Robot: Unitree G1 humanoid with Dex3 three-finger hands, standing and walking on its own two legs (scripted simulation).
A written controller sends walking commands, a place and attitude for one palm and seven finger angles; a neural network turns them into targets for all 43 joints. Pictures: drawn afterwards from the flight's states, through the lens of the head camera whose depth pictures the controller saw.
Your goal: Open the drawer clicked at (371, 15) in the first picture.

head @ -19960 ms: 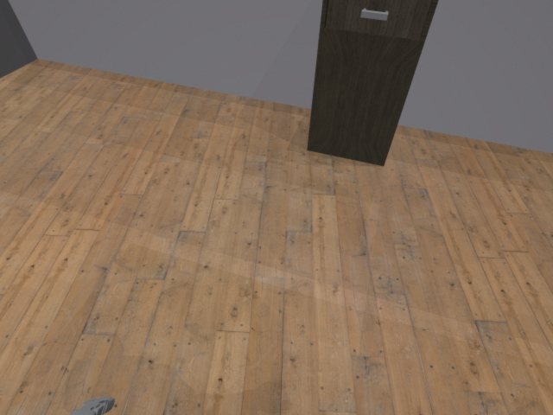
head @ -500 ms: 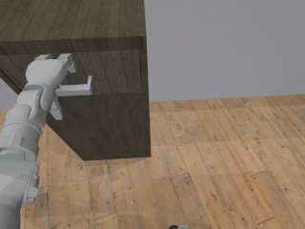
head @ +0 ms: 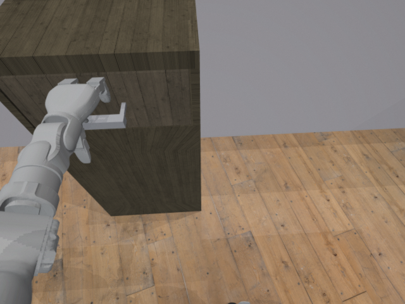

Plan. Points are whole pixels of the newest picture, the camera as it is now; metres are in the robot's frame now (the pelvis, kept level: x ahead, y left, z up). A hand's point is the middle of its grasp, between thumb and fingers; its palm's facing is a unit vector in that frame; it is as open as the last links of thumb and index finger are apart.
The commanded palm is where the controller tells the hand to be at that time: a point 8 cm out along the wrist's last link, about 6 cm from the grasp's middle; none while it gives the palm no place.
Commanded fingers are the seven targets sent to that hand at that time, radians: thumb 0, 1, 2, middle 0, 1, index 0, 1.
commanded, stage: move the hooked fingers above the handle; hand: left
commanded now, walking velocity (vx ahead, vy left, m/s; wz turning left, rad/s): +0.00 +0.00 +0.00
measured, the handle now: (103, 114) +0.52 +0.23 +0.03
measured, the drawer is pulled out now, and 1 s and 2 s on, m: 0.00 0.00 0.00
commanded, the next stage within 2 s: none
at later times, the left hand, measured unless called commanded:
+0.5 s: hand (94, 112) +0.48 +0.22 +0.09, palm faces -0.03 -0.04 -1.00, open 13.8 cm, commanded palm +0.46 +0.25 +0.15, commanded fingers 0.00 -0.50 0.30 -0.30 -1.20 -0.30 -1.20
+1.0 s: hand (81, 121) +0.46 +0.24 +0.08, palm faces -0.11 +0.01 -0.99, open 13.8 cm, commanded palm +0.45 +0.25 +0.14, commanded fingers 0.00 -0.50 0.30 -0.30 -1.20 -0.30 -1.20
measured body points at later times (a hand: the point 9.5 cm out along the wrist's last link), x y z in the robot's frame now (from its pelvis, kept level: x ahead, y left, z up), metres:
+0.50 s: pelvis +0.00 -0.01 +0.00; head +0.08 -0.02 +0.44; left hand +0.47 +0.22 +0.14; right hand +0.05 -0.28 -0.13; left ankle -0.05 +0.08 -0.72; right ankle +0.02 -0.11 -0.72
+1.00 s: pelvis -0.01 -0.02 +0.00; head +0.07 -0.03 +0.44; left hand +0.46 +0.24 +0.14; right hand +0.04 -0.30 -0.13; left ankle -0.05 +0.08 -0.72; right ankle +0.02 -0.11 -0.72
